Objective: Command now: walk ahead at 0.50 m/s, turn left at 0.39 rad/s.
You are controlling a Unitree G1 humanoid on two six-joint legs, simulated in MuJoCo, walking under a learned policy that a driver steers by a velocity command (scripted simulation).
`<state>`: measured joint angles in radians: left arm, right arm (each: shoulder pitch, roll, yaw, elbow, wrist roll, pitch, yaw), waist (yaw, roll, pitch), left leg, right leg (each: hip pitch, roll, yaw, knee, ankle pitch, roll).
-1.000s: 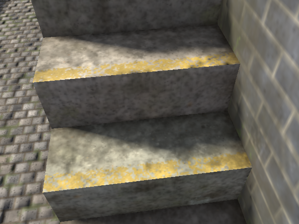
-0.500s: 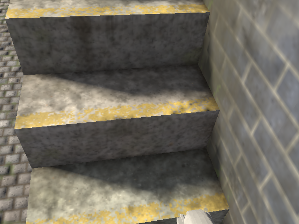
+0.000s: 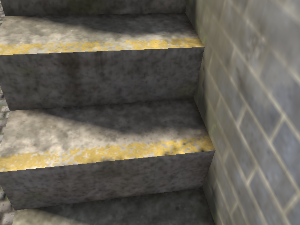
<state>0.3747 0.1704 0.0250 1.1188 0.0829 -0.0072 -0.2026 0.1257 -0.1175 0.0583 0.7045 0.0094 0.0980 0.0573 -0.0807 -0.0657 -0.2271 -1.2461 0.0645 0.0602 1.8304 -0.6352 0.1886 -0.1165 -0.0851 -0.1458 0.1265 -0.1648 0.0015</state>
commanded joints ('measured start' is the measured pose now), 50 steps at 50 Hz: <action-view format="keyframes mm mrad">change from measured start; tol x64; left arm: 1 -157 248 38 -161 -16 -27 8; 50 -34 170 45 -269 -111 16 298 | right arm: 1 -66 -102 -13 -32 -28 25 52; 50 62 -107 -48 52 22 -69 -63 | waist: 1 0 0 139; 50 70 -8 142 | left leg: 1 45 -46 12 -100 -58 -29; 6 454 -208 72 -558 47 22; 10 822 -45 -1036 -1381 -439 140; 17 922 121 -847 -1158 1109 57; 26 980 10 -312 -1495 1177 -82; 34 1474 180 -214 -1355 2573 -48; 37 502 -153 -442 -219 625 -171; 50 1189 -72 -27 -1287 331 -198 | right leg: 1 -60 -309 0 -82 437 -256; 7 35 -262 -107 492 1530 -131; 10 -556 65 100 1393 37 -61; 20 -1484 199 292 2479 -232 -124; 34 -715 275 -97 786 -194 -10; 37 -58 -71 712 656 285 -413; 50 -543 -7 378 458 -296 -124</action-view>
